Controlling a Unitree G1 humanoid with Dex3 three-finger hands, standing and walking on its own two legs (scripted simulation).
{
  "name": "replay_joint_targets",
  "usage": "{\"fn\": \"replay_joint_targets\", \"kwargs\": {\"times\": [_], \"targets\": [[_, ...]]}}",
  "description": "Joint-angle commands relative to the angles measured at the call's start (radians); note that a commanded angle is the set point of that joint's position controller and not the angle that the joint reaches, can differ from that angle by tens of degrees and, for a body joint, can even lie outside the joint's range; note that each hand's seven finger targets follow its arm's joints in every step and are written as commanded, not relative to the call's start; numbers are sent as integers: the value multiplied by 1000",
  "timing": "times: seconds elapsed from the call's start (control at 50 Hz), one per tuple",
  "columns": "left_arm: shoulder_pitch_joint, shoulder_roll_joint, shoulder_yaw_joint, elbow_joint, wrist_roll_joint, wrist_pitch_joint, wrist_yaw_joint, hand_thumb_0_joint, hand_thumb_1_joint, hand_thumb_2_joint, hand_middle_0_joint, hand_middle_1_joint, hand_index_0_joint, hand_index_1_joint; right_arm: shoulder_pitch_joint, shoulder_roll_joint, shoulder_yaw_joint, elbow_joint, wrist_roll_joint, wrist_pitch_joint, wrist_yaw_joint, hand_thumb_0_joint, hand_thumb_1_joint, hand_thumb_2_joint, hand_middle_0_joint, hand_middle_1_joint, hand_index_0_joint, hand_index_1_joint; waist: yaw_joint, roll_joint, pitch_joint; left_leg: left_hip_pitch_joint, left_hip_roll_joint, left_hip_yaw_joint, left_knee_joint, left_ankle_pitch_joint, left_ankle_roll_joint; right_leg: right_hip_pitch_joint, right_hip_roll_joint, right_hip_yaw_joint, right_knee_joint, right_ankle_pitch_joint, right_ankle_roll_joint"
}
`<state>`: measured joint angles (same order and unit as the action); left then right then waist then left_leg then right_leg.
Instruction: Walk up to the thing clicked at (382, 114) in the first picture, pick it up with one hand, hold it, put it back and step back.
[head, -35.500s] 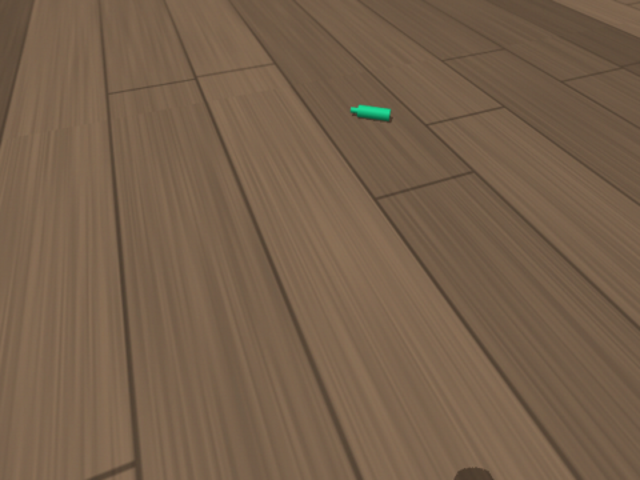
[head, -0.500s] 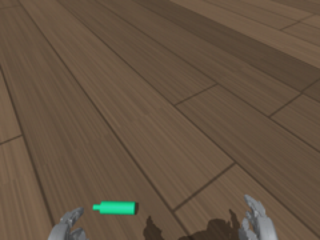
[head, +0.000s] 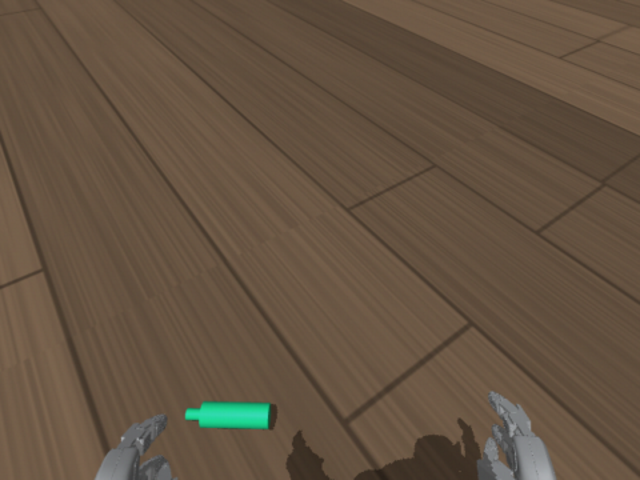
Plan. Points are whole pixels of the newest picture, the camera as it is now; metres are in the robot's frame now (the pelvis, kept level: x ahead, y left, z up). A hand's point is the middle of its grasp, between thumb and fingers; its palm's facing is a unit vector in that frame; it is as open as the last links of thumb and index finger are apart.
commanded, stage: home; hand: left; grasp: from above
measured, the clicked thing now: (228, 414) +0.46 +0.24 -0.68
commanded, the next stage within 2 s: stand in 0.42 s
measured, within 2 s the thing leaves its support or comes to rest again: neither
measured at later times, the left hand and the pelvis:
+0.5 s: hand out of the picture +0.16 +0.17 -0.05, palm faces +0.04 -0.98 -0.19, open 7.4 cm; pelvis +0.00 -0.01 +0.00, yaw +0 degrees
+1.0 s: hand out of the picture +0.06 +0.23 -0.11, palm faces +0.02 -0.94 -0.33, open 7.4 cm; pelvis -0.01 +0.00 +0.05, yaw -1 degrees
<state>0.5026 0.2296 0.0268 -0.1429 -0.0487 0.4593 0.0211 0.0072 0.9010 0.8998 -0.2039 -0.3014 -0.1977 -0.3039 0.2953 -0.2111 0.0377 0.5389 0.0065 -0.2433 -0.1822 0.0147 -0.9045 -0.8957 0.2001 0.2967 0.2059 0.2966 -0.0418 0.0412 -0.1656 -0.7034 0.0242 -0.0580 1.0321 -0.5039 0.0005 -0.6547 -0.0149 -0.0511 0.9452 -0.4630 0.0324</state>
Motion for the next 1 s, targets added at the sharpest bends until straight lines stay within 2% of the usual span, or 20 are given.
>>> {"fn": "replay_joint_targets", "kwargs": {"times": [0.0,0.1,0.12,0.22,0.24,0.3,0.32,0.46,0.48,0.5,0.52,0.54,0.56,0.6,0.64,0.74,0.8,0.88,0.94,0.98], "targets": [[-27,103,64,-202,0,-54,4,0,900,900,-200,-300,-200,-300,-72,-130,-57,-159,-1,-54,-10,0,-901,-900,200,299,200,299,5,23,-75,94,-17,3,-186,225,5,58,35,-22,-141,175,-31],[-8,95,57,-166,2,-47,4,0,900,900,-200,-300,-200,-300,-64,-138,-61,-152,0,-53,-10,0,-901,-900,200,299,200,299,-1,24,-62,104,-7,-12,-202,225,0,42,39,-26,-128,168,-33],[-35,94,53,-211,1,-53,4,0,900,900,-200,-300,-200,-300,-70,-133,-58,-159,-1,-54,-8,0,-901,-900,200,299,200,299,4,36,-68,110,-6,-11,-201,229,-1,44,38,-26,-126,172,-34],[-5,96,64,-181,-2,-54,4,0,900,900,-200,-300,-200,-300,-67,-135,-61,-157,-2,-56,-8,0,-901,-899,200,299,200,299,8,28,-79,106,-9,-6,-193,253,-1,55,37,-25,-123,190,-35],[-36,97,55,-211,-3,-58,3,0,900,900,-200,-300,-200,-300,-71,-128,-58,-162,-1,-53,-8,0,-901,-900,200,299,200,299,6,34,-89,105,-14,-1,-185,256,1,56,36,-22,-130,198,-33],[-11,96,66,-157,-3,-52,3,0,900,900,-200,-300,-200,-300,-68,-134,-61,-157,-1,-54,-9,0,-901,-899,200,299,200,299,-4,1,-61,92,-17,8,-180,227,8,57,35,-20,-143,181,-29],[-19,101,69,-182,-2,-55,4,0,900,900,-200,-300,-200,-300,-71,-131,-61,-163,-2,-54,-9,0,-901,-899,200,299,200,299,4,0,-85,92,-19,10,-177,231,8,66,34,-19,-143,184,-29],[-21,104,73,-190,2,-58,6,0,900,900,-200,-299,-200,-299,-77,-129,-60,-164,0,-54,-9,0,-900,-900,200,299,200,299,9,20,-57,82,-19,11,-191,170,7,47,33,-18,-151,130,-30],[-30,101,62,-200,2,-60,6,0,900,900,-200,-300,-200,-300,-80,-128,-59,-167,0,-53,-9,0,-901,-900,200,299,200,299,8,19,-53,74,-21,14,-188,166,9,47,31,-17,-155,129,-30],[-313,194,61,151,108,-267,42,0,900,900,-200,-300,-200,-300,-143,-236,-100,85,-130,64,50,0,-901,-899,199,299,200,299,73,-53,182,92,18,-9,-261,326,48,200,-43,83,-195,146,-92],[-217,197,80,330,111,-335,37,0,900,900,-200,-300,-200,-301,-143,-247,-116,81,-124,103,80,0,-900,-900,200,300,200,300,70,-64,70,198,17,-1,-261,380,60,235,-52,125,-201,186,-112],[-201,211,79,385,124,-367,34,0,900,900,-200,-300,-200,-301,-123,-245,-114,74,-124,121,100,0,-900,-900,200,300,200,300,60,-82,42,241,14,0,-258,400,62,239,-54,126,-199,215,-119],[-235,213,71,411,124,-383,27,0,900,900,-200,-300,-200,-301,-101,-256,-113,78,-126,133,111,0,-900,-900,200,300,200,300,42,-38,63,231,18,-28,-287,361,60,218,-40,120,-197,198,-113],[-259,212,61,491,111,-412,19,0,900,900,-200,-300,-200,-301,-122,-226,-110,115,-81,143,142,0,-900,-900,200,300,200,300,64,-13,34,284,11,-30,-330,300,64,291,-62,114,-208,200,-95],[-266,208,67,569,102,-418,15,0,900,900,-200,-300,-200,-301,-148,-230,-117,136,-60,153,154,0,-900,-900,200,300,200,300,76,-53,29,326,12,-25,-339,315,55,282,-64,119,-240,223,-87],[-324,216,68,742,97,-453,20,0,900,900,-200,-300,-200,-301,-145,-219,-124,219,-62,181,163,0,-900,-900,200,300,200,300,59,-60,65,377,11,-18,-388,292,53,316,-85,136,-321,251,-73],[-319,206,65,828,95,-462,21,0,900,900,-200,-300,-200,-301,-161,-234,-128,254,-64,190,161,0,-900,-900,200,300,200,300,67,-12,117,381,38,-58,-464,261,59,340,-69,110,-353,238,-63],[-316,216,64,926,87,-470,22,0,900,900,-200,-300,-200,-301,-138,-236,-124,313,-55,198,153,0,-900,-900,200,300,200,300,60,-32,128,448,44,-52,-519,341,50,387,-75,117,-399,317,-63],[-321,216,60,991,84,-468,22,0,900,900,-200,-300,-200,-301,-143,-244,-123,350,-51,207,149,0,-900,-900,200,300,200,300,57,-29,167,442,50,-63,-591,268,43,419,-74,118,-461,270,-59],[-324,219,58,1027,81,-470,21,0,900,900,-200,-300,-200,-301,-141,-248,-120,376,-49,210,147,0,-900,-900,200,300,200,300,58,-24,169,459,55,-62,-617,284,38,450,-79,119,-484,284,-57]]}}
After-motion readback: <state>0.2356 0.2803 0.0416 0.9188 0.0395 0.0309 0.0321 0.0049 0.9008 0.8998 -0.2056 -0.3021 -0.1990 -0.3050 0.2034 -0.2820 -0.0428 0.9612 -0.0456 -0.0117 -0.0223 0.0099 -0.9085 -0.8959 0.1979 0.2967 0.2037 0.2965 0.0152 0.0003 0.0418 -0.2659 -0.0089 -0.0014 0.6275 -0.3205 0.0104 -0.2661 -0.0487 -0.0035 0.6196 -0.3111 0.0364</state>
